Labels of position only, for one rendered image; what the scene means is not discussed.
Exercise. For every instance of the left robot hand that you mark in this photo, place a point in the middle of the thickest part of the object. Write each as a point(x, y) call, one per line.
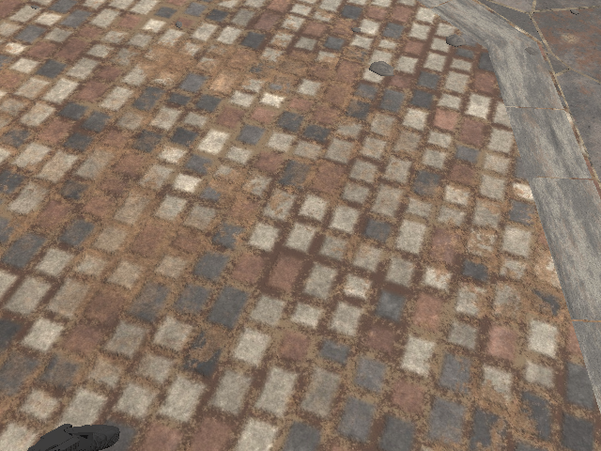
point(84, 438)

